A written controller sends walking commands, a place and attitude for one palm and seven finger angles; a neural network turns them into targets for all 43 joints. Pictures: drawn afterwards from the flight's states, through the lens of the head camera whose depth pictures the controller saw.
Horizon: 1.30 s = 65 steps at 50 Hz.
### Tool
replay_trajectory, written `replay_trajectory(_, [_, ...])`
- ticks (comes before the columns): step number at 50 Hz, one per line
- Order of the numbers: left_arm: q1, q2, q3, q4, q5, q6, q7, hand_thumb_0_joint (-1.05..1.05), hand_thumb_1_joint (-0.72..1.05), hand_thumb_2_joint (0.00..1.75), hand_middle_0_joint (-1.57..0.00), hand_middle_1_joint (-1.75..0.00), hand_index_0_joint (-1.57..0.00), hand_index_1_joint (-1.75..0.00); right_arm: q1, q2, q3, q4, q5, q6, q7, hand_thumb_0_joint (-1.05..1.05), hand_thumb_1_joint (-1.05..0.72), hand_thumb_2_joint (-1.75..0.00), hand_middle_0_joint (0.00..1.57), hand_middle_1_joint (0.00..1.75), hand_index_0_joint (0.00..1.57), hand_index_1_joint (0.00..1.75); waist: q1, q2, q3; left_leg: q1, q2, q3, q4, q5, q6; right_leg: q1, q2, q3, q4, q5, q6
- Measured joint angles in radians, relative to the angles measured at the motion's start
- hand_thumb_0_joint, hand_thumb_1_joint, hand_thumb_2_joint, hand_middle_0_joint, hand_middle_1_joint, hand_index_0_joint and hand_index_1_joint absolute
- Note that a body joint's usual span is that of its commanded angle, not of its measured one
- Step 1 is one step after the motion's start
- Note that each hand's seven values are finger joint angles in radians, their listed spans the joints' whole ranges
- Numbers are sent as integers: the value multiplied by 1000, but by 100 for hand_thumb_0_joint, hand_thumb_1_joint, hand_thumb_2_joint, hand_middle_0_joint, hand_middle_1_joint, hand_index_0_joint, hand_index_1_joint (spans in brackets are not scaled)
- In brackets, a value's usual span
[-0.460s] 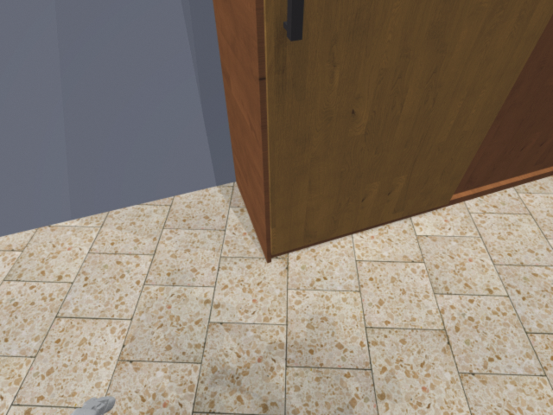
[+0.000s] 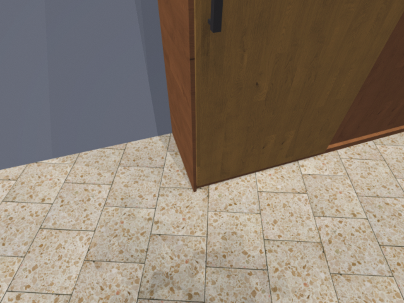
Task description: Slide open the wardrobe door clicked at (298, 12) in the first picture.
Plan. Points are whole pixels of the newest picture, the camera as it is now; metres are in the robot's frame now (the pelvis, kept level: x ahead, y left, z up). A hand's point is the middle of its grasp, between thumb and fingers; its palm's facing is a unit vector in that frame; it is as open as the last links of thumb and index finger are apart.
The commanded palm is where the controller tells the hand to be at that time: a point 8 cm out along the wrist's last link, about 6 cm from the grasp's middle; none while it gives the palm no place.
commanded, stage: stand and wait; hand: left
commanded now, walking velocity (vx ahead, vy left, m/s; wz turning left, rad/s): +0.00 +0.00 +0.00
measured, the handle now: out of the picture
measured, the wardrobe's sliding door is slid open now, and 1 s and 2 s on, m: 0.00 0.00 0.00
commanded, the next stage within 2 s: look at it before walking up in 0.36 s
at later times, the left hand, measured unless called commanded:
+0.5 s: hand out of the picture +0.06 +0.24 -0.15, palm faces -0.02 -0.94 -0.33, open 7.4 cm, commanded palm none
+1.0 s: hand out of the picture +0.06 +0.24 -0.15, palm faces -0.02 -0.94 -0.33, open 7.4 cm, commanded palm none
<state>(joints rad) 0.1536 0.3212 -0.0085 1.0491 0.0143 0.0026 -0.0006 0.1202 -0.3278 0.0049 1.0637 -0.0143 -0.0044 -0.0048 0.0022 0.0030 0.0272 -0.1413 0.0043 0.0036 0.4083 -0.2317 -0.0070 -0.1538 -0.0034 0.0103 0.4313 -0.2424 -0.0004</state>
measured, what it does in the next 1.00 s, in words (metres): stands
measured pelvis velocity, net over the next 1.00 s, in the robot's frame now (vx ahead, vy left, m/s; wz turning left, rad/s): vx -0.01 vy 0.00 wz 0.01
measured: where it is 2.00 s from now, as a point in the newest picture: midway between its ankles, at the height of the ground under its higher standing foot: outside the picture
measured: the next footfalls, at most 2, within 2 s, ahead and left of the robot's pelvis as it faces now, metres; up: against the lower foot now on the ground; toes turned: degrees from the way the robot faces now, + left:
left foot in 1.98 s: +0.02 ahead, +0.12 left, +0.00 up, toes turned -25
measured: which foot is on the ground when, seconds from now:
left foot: down 0.00-1.00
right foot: down 0.00-1.00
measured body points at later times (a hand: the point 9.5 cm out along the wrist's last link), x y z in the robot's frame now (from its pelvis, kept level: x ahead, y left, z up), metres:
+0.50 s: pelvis -0.01 +0.00 +0.00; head -0.01 -0.01 +0.45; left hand +0.07 +0.29 -0.13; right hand +0.06 -0.29 -0.14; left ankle -0.01 +0.12 -0.74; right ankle +0.00 -0.12 -0.74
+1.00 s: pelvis -0.01 +0.00 +0.00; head +0.00 -0.01 +0.45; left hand +0.06 +0.29 -0.13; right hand +0.07 -0.29 -0.13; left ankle -0.01 +0.12 -0.74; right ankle +0.00 -0.12 -0.74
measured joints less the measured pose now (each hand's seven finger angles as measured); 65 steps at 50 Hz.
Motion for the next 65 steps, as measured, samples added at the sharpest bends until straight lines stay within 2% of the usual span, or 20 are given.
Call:
replay_trajectory(24, [-10, 2, 2, 34, 0, -6, -1, 1, 90, 89, -20, -30, -21, -30, 25, 0, 3, 49, 2, -3, 3, 1, -90, -89, 20, 30, 20, 30, -7, 4, -2, 3, 4, -5, -37, 37, -4, 7, 4, -5, -41, 38, -3])
replay_trajectory(56, [-6, 7, 4, 40, 0, -8, -1, 1, 90, 89, -20, -30, -21, -30, 5, -5, 6, 48, 4, -4, 1, 1, -90, -89, 20, 30, 20, 30, 0, 5, 7, 15, 5, -11, -59, 39, -6, 23, 5, -11, -69, 41, -3])
replay_trajectory(60, [1, 2, 12, 26, 0, 5, 4, 1, 90, 89, -20, -30, -21, -30, -3, 2, 0, 32, 2, 1, -8, 1, -90, -89, 20, 30, 20, 30, 11, 6, 7, 4, 13, 10, -36, 25, -8, 2, 13, 9, -45, 35, -4])
replay_trajectory(65, [30, -26, 26, -14, 4, 37, 4, 1, 90, 89, -20, -30, -20, -30, 2, 42, -13, -26, 1, 16, -19, 1, -91, -89, 20, 30, 20, 30, 14, 0, 16, -37, 30, 59, 45, -21, -11, -68, 31, 58, 54, 2, -6])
